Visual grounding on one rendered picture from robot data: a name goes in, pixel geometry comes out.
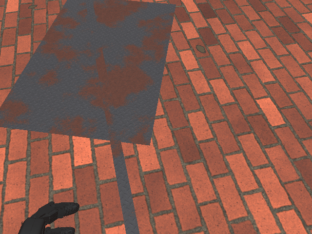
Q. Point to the left robot hand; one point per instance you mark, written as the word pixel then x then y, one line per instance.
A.
pixel 36 224

